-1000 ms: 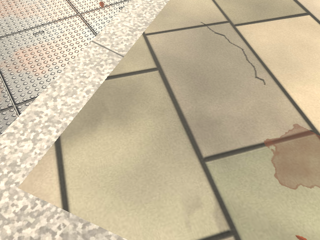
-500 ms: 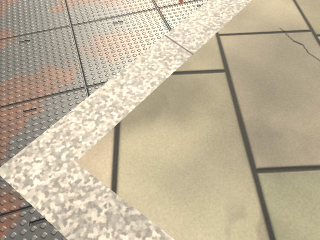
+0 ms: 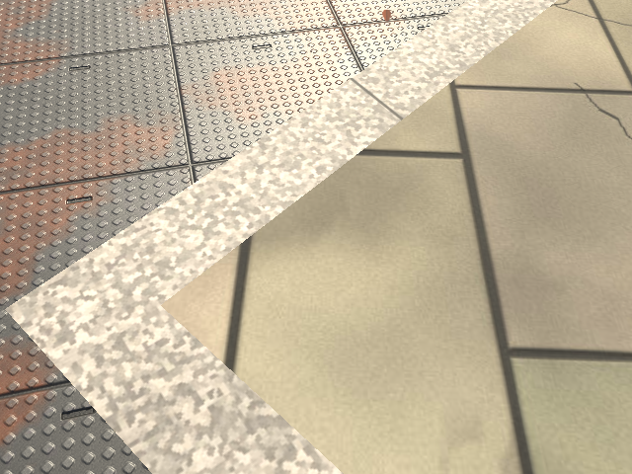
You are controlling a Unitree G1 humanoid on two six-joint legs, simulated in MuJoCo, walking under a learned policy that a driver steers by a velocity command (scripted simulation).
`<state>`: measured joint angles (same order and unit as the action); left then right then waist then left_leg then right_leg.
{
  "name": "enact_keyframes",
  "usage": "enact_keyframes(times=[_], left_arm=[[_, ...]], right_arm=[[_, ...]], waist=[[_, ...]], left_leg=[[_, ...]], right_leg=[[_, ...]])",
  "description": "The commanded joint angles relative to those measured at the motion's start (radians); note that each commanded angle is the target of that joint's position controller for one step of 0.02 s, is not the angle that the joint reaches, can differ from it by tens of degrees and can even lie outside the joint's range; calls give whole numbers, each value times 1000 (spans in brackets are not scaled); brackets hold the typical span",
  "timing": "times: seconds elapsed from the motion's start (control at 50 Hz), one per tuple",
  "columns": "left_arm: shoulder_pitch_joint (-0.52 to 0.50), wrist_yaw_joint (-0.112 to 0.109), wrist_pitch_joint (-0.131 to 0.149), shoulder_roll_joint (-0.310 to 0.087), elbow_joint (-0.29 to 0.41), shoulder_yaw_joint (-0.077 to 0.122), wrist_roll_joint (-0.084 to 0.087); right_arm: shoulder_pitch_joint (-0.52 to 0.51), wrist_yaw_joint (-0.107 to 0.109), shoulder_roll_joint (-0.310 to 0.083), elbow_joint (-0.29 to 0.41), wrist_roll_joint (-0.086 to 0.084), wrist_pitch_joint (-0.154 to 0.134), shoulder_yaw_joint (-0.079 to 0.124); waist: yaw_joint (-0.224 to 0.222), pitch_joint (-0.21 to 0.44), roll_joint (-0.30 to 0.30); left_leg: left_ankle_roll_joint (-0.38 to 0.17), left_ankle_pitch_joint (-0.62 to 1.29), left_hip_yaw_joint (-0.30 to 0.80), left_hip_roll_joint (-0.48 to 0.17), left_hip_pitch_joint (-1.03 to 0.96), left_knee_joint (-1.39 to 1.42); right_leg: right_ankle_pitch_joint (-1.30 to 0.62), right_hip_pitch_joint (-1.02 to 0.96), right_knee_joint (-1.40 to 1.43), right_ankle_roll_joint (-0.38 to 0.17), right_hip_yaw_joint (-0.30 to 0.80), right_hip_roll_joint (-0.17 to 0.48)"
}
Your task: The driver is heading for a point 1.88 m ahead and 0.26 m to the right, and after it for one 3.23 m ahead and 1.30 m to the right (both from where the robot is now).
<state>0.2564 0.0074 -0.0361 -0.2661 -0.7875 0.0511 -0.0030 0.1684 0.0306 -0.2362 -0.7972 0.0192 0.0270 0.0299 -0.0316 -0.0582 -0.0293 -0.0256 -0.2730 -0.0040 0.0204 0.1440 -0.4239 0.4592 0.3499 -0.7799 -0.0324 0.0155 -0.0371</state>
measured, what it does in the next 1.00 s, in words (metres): steps on the spot: right foot, then left foot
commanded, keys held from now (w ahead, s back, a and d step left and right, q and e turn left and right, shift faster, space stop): e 0.52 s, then no key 0.08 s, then q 0.40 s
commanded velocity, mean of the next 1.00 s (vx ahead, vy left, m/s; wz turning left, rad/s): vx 0.00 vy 0.00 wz -0.25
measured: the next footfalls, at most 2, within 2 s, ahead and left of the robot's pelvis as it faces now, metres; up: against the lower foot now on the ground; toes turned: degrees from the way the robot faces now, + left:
right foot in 0.24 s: +0.00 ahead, -0.11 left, +0.00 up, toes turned -10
left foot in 0.76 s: +0.06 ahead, +0.06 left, +0.00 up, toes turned -22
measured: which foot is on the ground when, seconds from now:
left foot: down 0.00-0.24, up 0.26-0.74, down 0.76-1.00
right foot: up 0.00-0.22, down 0.24-0.78, up 0.80-1.00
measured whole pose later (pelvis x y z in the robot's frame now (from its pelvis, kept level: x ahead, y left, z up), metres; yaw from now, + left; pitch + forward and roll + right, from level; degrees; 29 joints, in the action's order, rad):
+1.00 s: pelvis -0.02 -0.02 +0.00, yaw -13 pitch +0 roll -1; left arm 0.19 -0.03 -0.02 -0.29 -0.76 0.02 -0.01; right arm 0.20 0.00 -0.29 -0.78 0.00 0.03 0.03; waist 0.00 -0.04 0.00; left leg -0.03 -0.23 0.15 0.08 0.27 -0.50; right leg 0.34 0.21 -0.52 -0.02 0.05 -0.06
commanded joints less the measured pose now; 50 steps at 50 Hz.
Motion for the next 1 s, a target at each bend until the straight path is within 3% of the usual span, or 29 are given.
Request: enact_keyframes(times=[0.02, 0.06, 0.12, 0.16, 0.2, 0.22, 0.24, 0.26, 0.28, 0.3, 0.32, 0.34, 0.38, 0.42, 0.52, 0.6, 0.7, 0.74, 0.76, 0.78, 0.8, 0.82, 0.86, 0.96, 1.0], left_arm=[[-8, 9, -13, -112, 68, 43, -7], [-1, 19, -18, -93, 63, 36, -9], [-48, 32, -25, -77, 94, 27, -5], [-51, 35, -26, -88, 110, 28, 1], [-16, 33, -20, -86, 109, 29, -1], [11, 28, -10, -87, 102, 30, -7], [34, 18, 6, -139, 100, 41, -23], [47, 15, 21, -311, 128, 77, -20], [142, 18, 21, -312, 101, 87, -6], [106, 14, 16, -257, 98, 72, -5], [28, 8, 9, -208, 109, 59, -2], [-32, 3, 4, -185, 123, 51, 0], [-42, -1, 3, -171, 133, 45, 2], [-13, 2, 7, -183, 127, 50, 4], [28, -2, 3, -197, 124, 56, -6], [26, -4, 3, -189, 126, 51, -18], [-32, -12, 7, -118, 109, 9, -30], [-38, -22, 10, -104, 86, -9, -22], [-12, -24, 17, -101, 81, -13, -26], [30, -24, 20, -99, 87, -12, -21], [16, -30, 11, -120, 74, -6, -16], [-3, -35, 11, -131, 69, -6, -21], [-41, -35, 17, -126, 66, -4, -16], [-24, -44, 28, -95, 73, -7, -8], [1, -50, 33, -89, 73, -8, -5]], right_arm=[[-14, 12, -147, 56, 4, -15, 33], [-15, 13, -151, 59, 6, -12, 35], [0, 6, -172, 55, 5, -11, 43], [3, -2, -199, 53, 6, -11, 53], [-18, -7, -214, 57, -1, -9, 59], [-19, -9, -212, 54, -5, -9, 60], [14, -12, -188, 50, 0, -9, 58], [5, -14, -100, 117, 6, -1, 32], [-67, 1, -128, 127, 10, 14, 31], [-66, 0, -144, 120, -1, 20, 36], [-57, -6, -154, 104, -10, 16, 40], [-46, -11, -165, 97, -5, 9, 45], [-1, -21, -168, 77, 11, 9, 47], [1, -26, -153, 80, 6, 13, 44], [-40, -18, -152, 104, 6, 20, 40], [-37, -14, -145, 104, -1, 14, 34], [17, -14, -110, 71, -13, 11, 13], [53, -9, -86, 45, -9, 1, 0], [34, -3, -128, 53, 4, -13, 3], [-2, -2, -220, 78, 12, -25, 14], [-16, -16, -227, 61, -2, -26, 17], [-33, -28, -203, 64, -8, -28, 15], [-17, -33, -212, 61, -10, -22, 24], [23, -31, -230, 67, -15, -6, 52], [1, -32, -225, 76, -15, 4, 59]], waist=[[14, 21, 176], [23, 32, 188], [52, 49, 206], [55, 65, 217], [25, 77, 193], [1, 83, 155], [-7, 88, 6], [16, 76, -284], [-58, 115, -194], [-23, 65, -112], [10, 21, -64], [32, 17, -67], [37, 68, -76], [29, 88, -54], [-2, 67, -85], [-10, 82, -82], [11, 100, -82], [46, 80, -44], [23, 76, 18], [-21, 86, 153], [-24, 58, 188], [-21, 39, 190], [5, 44, 211], [20, 97, 184], [6, 108, 177]], left_leg=[[-187, 566, 131, -291, -23, 109], [-170, 546, 79, -257, -58, 88], [-167, 497, 58, -274, -62, 61], [-161, 495, 61, -295, -59, 32], [-128, 446, 37, -293, -26, -33], [-84, 349, 3, -270, 27, -103], [-20, 155, -65, -209, 135, -274], [62, -336, -140, -22, 411, -508], [50, -403, 14, -4, 415, -650], [41, -326, 46, -30, 432, -710], [35, -229, 58, -50, 426, -692], [33, -164, 58, -57, 421, -657], [46, -102, 41, -37, 386, -668], [57, -86, 44, -29, 395, -645], [74, -92, 59, -18, 428, -516], [63, -107, 52, -12, 359, -432], [24, -91, 21, -9, 101, -195], [3, 82, 39, -7, -68, 77], [-13, 124, 165, -87, -105, 125], [-62, 228, 369, -245, -86, 168], [-148, 296, 416, -301, 64, 155], [-143, 267, 406, -260, 86, 148], [-109, 247, 374, -190, 71, 119], [-147, 459, 438, -182, -7, 27], [-131, 465, 445, -160, 22, -3]], right_leg=[[58, 110, -233, 14, 11, 21], [28, 111, -184, 37, -21, 20], [13, 49, -39, 39, -52, 32], [7, 0, 40, 27, -75, 28], [-83, -84, 180, 7, -108, 11], [-197, -163, 303, -5, -100, -3], [-295, -254, 436, -29, 68, 73], [-676, -329, 481, -149, 505, 387], [-735, -284, 487, -270, 543, 427], [-640, -251, 481, -274, 458, 376], [-536, -207, 490, -233, 378, 304], [-485, -209, 496, -190, 334, 246], [-555, -230, 485, -178, 293, 202], [-557, -255, 479, -182, 302, 199], [-398, -263, 485, -197, 385, 193], [-404, -230, 469, -202, 403, 193], [-421, -127, 455, -160, 356, 179], [-366, -55, 427, -101, 322, 156], [-328, -30, 385, -60, 295, 124], [-209, -7, 284, -26, 186, 29], [-120, -95, 308, -10, 102, -19], [-142, -128, 308, -5, 85, -10], [-176, -126, 283, 3, 59, -29], [-88, -62, 226, 15, 15, -41], [-111, -105, 286, 5, 22, -30]])
Velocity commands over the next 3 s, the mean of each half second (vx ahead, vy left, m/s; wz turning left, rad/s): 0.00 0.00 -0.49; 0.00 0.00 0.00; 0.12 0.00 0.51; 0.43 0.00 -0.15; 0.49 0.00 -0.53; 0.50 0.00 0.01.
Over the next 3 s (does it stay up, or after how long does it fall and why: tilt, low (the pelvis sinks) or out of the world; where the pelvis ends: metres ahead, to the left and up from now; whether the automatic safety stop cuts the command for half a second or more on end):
stays up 0.77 -0.11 -0.01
